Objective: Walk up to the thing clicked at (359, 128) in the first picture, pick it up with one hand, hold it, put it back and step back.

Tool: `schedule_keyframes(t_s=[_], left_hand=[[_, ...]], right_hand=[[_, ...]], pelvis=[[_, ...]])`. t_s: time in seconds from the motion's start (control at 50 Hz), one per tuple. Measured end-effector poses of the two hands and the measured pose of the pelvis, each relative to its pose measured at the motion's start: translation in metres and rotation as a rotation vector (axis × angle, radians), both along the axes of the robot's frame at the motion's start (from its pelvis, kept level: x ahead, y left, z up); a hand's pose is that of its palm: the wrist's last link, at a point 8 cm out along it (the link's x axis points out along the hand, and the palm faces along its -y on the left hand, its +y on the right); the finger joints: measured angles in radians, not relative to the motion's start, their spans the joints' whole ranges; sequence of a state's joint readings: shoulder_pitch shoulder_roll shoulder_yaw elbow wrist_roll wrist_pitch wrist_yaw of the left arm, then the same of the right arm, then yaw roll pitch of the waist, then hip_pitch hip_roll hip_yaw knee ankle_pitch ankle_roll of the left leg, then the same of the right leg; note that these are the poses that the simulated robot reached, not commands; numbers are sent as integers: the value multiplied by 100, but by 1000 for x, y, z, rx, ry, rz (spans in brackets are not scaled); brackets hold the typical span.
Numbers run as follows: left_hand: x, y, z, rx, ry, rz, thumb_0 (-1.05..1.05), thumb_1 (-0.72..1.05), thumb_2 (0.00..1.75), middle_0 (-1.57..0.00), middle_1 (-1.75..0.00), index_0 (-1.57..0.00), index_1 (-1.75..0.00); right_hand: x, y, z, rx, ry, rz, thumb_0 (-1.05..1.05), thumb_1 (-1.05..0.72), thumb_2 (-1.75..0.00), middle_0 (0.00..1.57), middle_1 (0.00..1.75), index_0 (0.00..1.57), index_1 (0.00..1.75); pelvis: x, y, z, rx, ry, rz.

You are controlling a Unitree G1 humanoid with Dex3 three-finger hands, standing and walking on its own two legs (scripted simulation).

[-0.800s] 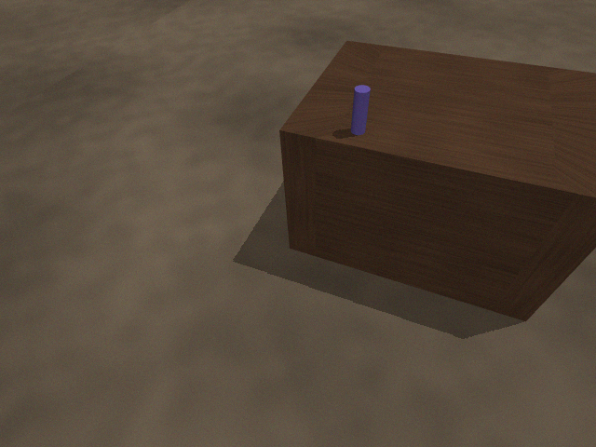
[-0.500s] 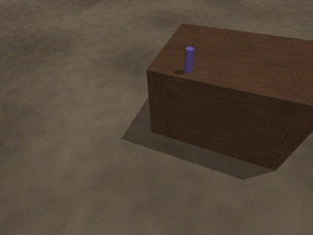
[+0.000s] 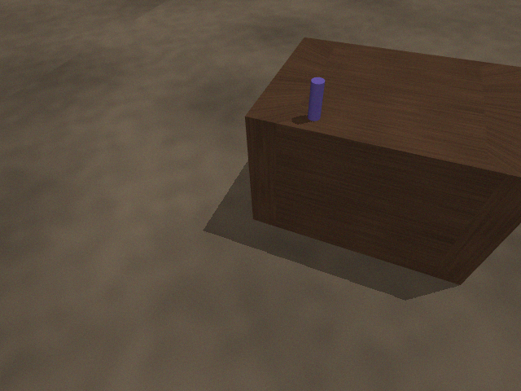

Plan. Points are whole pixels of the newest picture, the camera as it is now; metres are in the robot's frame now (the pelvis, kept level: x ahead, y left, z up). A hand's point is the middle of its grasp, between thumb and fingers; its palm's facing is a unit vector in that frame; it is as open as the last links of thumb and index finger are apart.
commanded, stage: stand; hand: left
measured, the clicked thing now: (315, 99) +0.99 -0.17 -0.11
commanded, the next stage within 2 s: walk up in 0.32 s
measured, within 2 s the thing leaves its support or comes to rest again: neither
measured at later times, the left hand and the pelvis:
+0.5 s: hand out of the picture +0.10 +0.26 -0.15, palm faces -0.12 -0.93 -0.35, open 7.4 cm; pelvis +0.02 -0.01 -0.01, yaw -6 degrees
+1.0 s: hand (185, 334) +0.27 +0.18 -0.18, palm faces -0.30 -0.89 -0.35, open 7.4 cm; pelvis +0.17 -0.07 -0.03, yaw -17 degrees
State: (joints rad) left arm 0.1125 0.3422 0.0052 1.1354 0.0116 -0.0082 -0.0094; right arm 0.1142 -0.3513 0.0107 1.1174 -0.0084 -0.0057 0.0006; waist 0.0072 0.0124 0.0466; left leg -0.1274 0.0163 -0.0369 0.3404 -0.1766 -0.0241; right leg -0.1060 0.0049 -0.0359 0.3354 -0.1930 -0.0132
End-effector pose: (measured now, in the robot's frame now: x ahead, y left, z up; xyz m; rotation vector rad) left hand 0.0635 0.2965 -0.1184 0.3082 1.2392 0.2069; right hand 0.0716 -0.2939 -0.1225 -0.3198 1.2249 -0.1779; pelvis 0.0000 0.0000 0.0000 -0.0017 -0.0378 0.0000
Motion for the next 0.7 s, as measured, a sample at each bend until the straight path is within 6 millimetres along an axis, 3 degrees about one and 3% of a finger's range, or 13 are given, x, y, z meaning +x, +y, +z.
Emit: schedule_keyframes(t_s=[0.38,0.48,0.58,0.64,0.7], left_hand=[[5,5,0,-10,-12,-23,1,90,90,-20,-30,-20,-30],[25,7,2,14,25,-97,1,90,90,-20,-30,-20,-30],[63,-10,12,33,-8,-160,1,90,90,-20,-30,-20,-30],[84,-22,8,77,-43,-186,1,90,90,-20,-30,-20,-30],[93,-37,5,83,-61,-176,1,90,90,-20,-30,-20,-30]], right_hand=[[-1,-4,4,-2,-48,-22,0,-90,-90,21,30,21,30],[-20,-34,8,-42,-111,-100,0,-90,-90,21,30,21,30],[-40,-80,3,-75,-46,-157,0,-90,-90,21,30,21,30],[-36,-110,-12,-93,-28,-179,1,-90,-90,21,30,21,30],[-20,-123,-16,-88,-17,-192,1,-90,-90,20,30,21,30]], pelvis=[[4,1,-3,10,2,-34],[12,-11,-8,29,5,-95],[33,-36,-14,30,-11,-150],[48,-57,-30,10,-25,-167],[62,-69,-32,-7,-31,-182]])
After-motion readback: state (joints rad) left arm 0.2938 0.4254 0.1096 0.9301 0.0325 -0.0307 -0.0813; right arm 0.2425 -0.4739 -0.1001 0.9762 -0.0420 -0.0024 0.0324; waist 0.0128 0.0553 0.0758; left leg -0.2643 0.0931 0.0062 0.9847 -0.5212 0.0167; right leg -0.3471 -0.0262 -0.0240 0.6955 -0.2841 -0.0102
